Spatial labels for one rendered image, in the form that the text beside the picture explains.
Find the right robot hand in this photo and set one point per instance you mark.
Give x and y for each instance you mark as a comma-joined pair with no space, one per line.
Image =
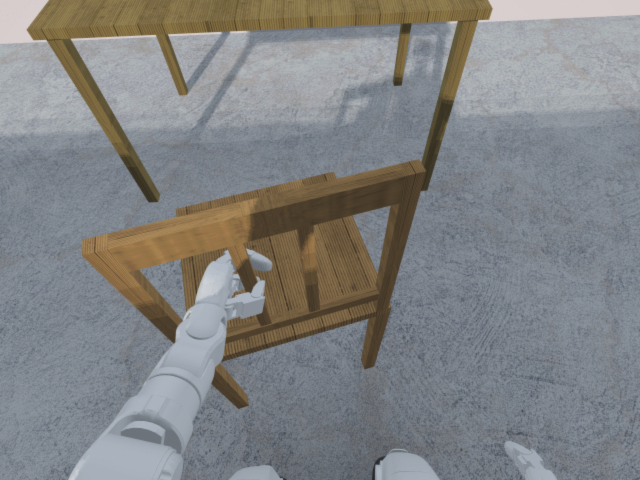
529,463

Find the chair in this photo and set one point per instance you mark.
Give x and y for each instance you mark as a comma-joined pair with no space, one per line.
322,276

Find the robot left upper arm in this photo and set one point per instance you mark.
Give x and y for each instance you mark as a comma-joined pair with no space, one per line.
116,457

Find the right robot thigh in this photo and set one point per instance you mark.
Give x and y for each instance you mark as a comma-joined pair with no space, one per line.
404,466

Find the left robot hand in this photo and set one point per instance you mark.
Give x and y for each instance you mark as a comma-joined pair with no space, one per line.
219,283

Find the robot left forearm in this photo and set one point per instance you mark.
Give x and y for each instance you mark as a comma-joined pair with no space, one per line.
165,407

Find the table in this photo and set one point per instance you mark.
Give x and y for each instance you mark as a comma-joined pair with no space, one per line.
62,20

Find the right robot shin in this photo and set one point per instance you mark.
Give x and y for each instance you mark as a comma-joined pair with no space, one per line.
396,450

